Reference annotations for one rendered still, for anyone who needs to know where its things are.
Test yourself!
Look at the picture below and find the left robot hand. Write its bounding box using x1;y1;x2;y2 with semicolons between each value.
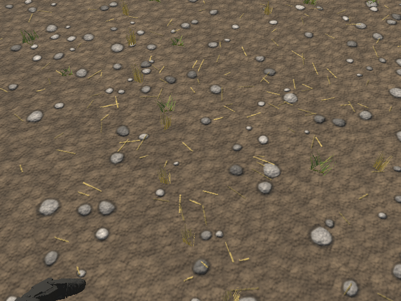
15;278;86;301

